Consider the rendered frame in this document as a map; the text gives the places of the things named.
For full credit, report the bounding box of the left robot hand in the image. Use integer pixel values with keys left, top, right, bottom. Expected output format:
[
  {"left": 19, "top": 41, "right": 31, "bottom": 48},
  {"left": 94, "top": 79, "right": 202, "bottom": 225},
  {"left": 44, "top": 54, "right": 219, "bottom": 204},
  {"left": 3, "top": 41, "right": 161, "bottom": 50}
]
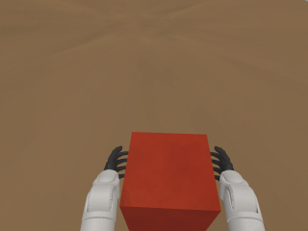
[{"left": 104, "top": 146, "right": 129, "bottom": 179}]

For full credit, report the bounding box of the carton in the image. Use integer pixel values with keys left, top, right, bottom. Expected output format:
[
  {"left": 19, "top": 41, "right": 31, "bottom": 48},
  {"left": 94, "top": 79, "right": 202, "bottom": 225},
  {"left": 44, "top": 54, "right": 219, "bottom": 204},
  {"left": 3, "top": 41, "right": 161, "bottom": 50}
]
[{"left": 119, "top": 132, "right": 221, "bottom": 231}]

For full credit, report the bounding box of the robot left forearm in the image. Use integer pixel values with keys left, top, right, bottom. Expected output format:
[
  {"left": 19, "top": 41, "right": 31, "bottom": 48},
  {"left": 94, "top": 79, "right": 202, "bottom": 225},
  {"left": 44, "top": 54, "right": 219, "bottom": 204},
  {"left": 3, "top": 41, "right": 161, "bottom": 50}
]
[{"left": 80, "top": 169, "right": 120, "bottom": 231}]

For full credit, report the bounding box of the right robot hand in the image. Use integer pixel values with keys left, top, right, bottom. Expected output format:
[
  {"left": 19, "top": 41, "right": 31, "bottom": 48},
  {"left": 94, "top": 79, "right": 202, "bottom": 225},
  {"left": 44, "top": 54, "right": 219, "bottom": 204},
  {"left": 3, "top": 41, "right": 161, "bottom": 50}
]
[{"left": 210, "top": 146, "right": 234, "bottom": 181}]

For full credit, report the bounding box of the robot right forearm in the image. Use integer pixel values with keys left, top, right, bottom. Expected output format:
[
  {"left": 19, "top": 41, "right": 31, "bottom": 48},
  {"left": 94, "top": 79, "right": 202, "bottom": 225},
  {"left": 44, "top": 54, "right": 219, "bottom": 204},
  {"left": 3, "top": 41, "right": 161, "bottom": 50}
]
[{"left": 219, "top": 169, "right": 266, "bottom": 231}]

